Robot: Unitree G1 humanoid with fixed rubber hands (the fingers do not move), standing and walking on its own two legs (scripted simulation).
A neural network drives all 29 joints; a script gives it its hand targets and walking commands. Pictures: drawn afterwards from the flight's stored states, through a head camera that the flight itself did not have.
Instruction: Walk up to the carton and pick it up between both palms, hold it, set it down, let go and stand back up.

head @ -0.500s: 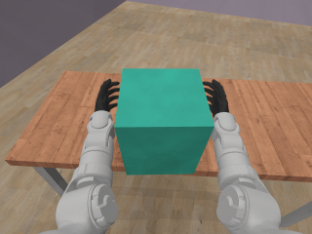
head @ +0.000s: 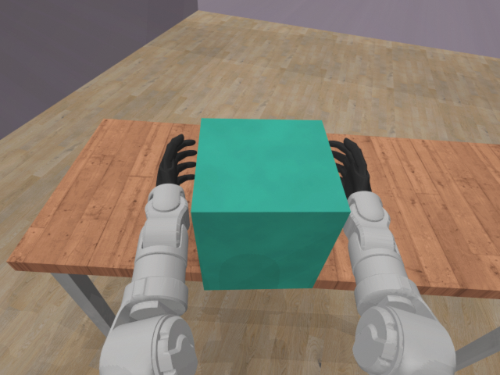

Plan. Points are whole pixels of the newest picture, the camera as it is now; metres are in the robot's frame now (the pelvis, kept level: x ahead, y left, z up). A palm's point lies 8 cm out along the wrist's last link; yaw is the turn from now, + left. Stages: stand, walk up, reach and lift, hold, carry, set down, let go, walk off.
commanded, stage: reach and lift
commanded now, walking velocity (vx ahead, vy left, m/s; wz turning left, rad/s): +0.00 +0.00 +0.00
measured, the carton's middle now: (260, 208) +0.41 -0.02 +0.05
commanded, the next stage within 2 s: none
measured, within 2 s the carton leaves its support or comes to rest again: leaves its support in 0.88 s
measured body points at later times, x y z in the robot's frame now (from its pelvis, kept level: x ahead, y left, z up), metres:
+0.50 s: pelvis +0.00 +0.00 +0.00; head +0.00 +0.02 +0.45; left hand +0.41 +0.14 +0.12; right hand +0.40 -0.17 +0.13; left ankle -0.03 +0.11 -0.75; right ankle +0.00 -0.10 -0.75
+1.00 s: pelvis -0.02 +0.00 +0.00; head -0.05 +0.03 +0.45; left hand +0.38 +0.16 +0.15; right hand +0.38 -0.15 +0.14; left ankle -0.03 +0.11 -0.75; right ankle +0.00 -0.10 -0.75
